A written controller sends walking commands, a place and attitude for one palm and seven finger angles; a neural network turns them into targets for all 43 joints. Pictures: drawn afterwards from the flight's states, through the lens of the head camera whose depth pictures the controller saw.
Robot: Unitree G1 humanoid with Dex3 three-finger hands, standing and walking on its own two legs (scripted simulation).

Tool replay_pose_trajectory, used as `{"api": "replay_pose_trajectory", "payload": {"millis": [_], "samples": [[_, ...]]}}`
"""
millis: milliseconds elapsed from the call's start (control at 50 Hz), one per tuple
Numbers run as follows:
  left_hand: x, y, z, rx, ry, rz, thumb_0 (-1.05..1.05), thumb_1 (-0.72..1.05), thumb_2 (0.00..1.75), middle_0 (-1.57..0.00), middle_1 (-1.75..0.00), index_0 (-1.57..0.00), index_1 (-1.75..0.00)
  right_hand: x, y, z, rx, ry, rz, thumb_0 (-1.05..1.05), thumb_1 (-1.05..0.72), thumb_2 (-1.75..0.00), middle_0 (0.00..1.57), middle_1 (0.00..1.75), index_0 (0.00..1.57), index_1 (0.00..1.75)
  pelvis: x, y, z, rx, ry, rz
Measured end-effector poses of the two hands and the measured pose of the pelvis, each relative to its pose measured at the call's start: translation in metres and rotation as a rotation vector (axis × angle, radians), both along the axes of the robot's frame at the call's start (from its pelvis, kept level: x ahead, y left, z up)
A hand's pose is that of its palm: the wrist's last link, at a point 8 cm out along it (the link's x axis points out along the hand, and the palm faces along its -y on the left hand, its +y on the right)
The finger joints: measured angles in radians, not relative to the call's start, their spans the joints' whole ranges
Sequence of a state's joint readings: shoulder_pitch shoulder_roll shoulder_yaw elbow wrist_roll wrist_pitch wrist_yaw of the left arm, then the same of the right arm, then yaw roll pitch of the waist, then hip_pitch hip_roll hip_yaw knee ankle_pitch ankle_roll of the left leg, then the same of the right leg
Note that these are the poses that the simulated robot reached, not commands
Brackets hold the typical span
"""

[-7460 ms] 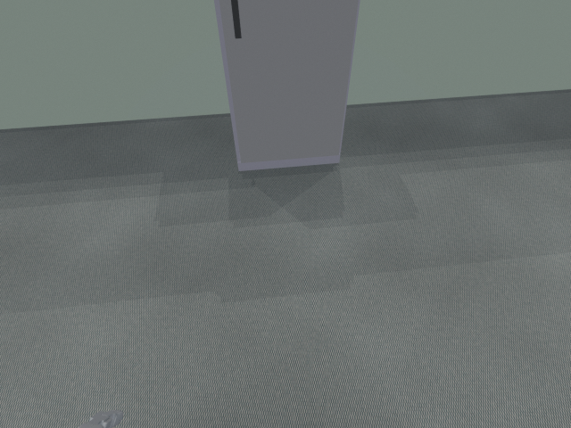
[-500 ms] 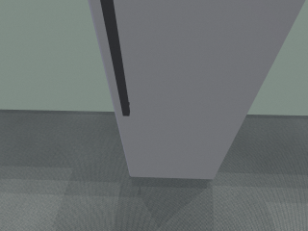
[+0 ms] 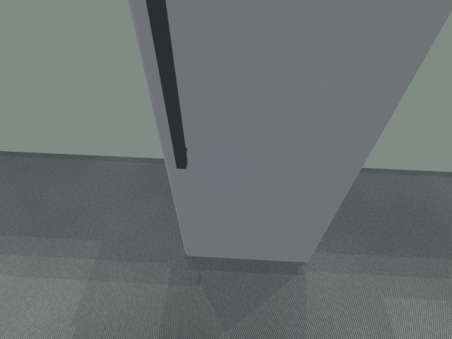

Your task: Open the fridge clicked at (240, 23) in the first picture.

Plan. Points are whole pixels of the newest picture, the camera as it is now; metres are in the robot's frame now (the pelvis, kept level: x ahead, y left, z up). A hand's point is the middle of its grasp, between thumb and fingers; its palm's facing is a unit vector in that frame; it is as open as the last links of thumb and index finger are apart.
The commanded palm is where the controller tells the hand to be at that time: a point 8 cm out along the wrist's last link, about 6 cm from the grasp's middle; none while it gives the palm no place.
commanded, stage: raise the hand to about handle height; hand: left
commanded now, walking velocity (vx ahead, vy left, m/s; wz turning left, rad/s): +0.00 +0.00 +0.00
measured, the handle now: (170, 74) +0.53 +0.15 +0.21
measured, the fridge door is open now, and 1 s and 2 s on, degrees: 0 0 0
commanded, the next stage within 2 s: none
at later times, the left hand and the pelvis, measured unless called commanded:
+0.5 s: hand out of the picture +0.11 +0.22 -0.05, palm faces +0.18 -0.98 -0.03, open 9.0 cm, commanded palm +0.13 +0.26 -0.02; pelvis -0.04 -0.02 -0.07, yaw +3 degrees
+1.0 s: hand (72, 299) +0.17 +0.26 +0.02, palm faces +0.04 -1.00 -0.06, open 12.1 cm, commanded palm +0.15 +0.31 +0.04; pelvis -0.04 +0.02 -0.05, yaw +3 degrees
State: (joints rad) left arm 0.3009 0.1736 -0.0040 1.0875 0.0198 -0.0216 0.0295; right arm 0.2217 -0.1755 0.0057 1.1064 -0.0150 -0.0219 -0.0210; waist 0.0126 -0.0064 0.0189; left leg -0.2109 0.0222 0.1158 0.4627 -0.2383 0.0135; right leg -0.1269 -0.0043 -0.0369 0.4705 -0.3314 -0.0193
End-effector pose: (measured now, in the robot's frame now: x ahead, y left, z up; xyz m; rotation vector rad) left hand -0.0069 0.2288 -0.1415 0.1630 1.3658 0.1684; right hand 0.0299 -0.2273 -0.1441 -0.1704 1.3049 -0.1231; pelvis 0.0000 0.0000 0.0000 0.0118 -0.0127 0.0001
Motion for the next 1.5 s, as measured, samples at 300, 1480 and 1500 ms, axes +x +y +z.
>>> {"api": "replay_pose_trajectory", "payload": {"millis": [300, 1480, 1500], "samples": [[0.188, 0.004, 0.165, -0.079, -1.411, -0.164, 0.00, 0.75, 0.83, -0.20, -0.40, -0.21, -0.40, 0.105, -0.033, 0.043, -0.063, -0.672, 0.069, 0.01, -0.90, -0.90, 0.20, 0.30, 0.20, 0.30, -0.035, -0.013, -0.035, 0.009, 0.129, 0.027], [0.183, 0.120, 0.225, -0.049, -1.376, -0.157, -0.01, -0.48, 0.30, -0.30, -1.19, -0.30, -1.18, 0.109, 0.029, 0.063, -0.050, -0.706, 0.191, 0.01, -0.90, -0.90, 0.20, 0.30, 0.20, 0.30, -0.040, 0.019, -0.023, -0.053, 0.066, 0.060], [0.185, 0.121, 0.230, -0.038, -1.398, -0.157, -0.02, -0.48, 0.30, -0.30, -1.19, -0.30, -1.19, 0.108, 0.028, 0.062, -0.052, -0.699, 0.191, 0.01, -0.90, -0.90, 0.20, 0.30, 0.20, 0.30, -0.040, 0.018, -0.022, -0.053, 0.063, 0.060]]}}
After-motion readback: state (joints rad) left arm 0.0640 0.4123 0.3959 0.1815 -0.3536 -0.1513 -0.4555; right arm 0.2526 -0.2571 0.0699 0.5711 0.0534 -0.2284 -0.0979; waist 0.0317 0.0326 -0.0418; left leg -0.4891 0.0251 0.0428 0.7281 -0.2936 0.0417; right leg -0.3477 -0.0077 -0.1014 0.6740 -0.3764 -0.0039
